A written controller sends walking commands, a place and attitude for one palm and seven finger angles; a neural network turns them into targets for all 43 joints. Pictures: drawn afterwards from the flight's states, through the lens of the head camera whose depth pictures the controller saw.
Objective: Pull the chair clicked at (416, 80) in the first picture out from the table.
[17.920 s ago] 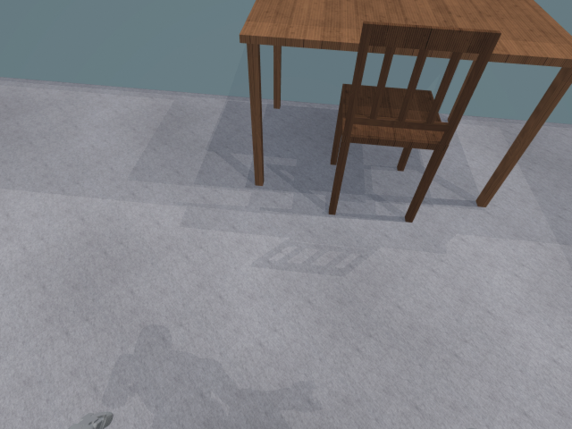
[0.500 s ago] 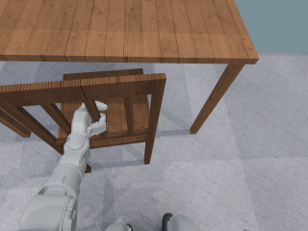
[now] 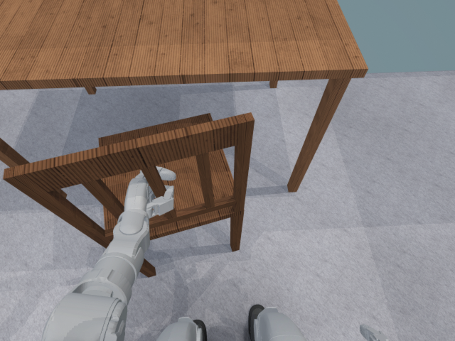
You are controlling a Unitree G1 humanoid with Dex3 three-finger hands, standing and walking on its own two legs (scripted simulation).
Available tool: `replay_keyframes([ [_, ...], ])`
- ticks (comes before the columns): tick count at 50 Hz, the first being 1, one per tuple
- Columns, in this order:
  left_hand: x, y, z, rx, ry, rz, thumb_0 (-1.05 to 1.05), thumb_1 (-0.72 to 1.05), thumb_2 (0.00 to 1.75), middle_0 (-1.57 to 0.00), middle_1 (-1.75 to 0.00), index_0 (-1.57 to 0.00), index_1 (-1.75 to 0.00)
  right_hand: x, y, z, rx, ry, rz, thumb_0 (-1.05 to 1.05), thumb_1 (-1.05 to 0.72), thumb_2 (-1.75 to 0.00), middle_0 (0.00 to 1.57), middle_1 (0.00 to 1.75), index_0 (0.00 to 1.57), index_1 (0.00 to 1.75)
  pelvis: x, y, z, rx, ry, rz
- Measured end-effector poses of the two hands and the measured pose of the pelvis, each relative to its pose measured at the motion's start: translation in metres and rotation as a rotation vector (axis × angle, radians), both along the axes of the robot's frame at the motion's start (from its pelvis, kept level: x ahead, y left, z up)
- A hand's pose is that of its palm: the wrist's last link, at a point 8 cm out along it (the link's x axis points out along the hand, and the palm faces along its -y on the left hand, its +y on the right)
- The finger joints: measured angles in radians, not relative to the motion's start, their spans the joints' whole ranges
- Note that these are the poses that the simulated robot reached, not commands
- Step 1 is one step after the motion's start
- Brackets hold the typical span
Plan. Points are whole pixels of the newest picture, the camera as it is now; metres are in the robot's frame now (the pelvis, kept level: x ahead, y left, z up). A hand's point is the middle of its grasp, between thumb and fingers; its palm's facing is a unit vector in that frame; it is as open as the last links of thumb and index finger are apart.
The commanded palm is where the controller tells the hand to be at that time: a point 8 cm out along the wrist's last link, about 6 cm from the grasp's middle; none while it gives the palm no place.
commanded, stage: step backward, pulling the chair out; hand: left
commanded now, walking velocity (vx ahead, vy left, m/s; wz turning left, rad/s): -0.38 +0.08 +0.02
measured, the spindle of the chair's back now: (161, 193) +0.41 +0.14 -0.09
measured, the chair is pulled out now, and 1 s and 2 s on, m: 0.17 0.23 0.43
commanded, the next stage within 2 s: none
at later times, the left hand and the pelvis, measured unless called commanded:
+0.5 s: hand (165, 217) +0.34 +0.12 -0.06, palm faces +0.02 -0.98 -0.18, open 5.4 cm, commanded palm +0.35 +0.17 -0.06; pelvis -0.03 +0.00 +0.00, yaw +0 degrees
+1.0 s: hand (165, 227) +0.32 +0.12 -0.05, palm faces +0.02 -0.99 -0.17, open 5.4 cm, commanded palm +0.31 +0.17 -0.05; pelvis -0.07 +0.00 +0.01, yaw +2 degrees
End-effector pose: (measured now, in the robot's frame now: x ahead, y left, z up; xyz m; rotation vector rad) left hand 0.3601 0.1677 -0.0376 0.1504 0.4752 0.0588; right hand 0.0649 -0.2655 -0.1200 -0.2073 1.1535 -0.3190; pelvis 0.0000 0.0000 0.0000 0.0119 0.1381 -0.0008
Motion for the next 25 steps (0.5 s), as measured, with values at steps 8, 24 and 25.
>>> replay_keyframes([
  [8,-0.024,0.0,0.001,0.003,0.007,-0.024,0.02,0.69,0.76,-0.27,-1.1,-0.5,-1.45,-0.012,-0.002,0.007,-0.03,-0.03,0.014,0.01,-0.91,-0.9,0.21,0.3,0.21,0.3,-0.012,0.006,0.002,0.0,-0.036,-0.004],
  [24,-0.037,0.002,0.001,0.029,0.004,0.002,0.02,0.66,0.79,-0.28,-1.13,-0.5,-1.45,-0.012,0.016,-0.012,0.049,-0.068,0.045,0.01,-0.91,-0.9,0.21,0.3,0.21,0.3,-0.024,0.001,-0.005,0.021,-0.078,0.0],
  [25,-0.037,0.002,0.001,0.025,0.007,0.001,0.03,0.66,0.78,-0.28,-1.13,-0.5,-1.45,-0.014,0.016,-0.01,0.041,-0.061,0.05,0.01,-0.91,-0.9,0.21,0.3,0.21,0.3,-0.025,0.003,-0.004,0.02,-0.079,0.006],
])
